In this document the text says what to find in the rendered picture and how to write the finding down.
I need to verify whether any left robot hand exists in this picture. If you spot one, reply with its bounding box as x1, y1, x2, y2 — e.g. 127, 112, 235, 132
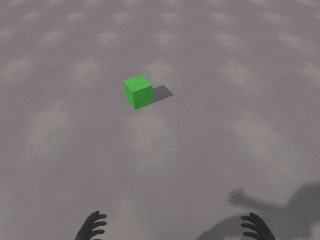
75, 211, 107, 240

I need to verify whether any carton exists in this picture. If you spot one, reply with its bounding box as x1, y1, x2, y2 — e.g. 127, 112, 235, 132
123, 75, 154, 110

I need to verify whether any right robot hand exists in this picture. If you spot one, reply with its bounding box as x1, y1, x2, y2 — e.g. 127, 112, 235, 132
240, 212, 276, 240

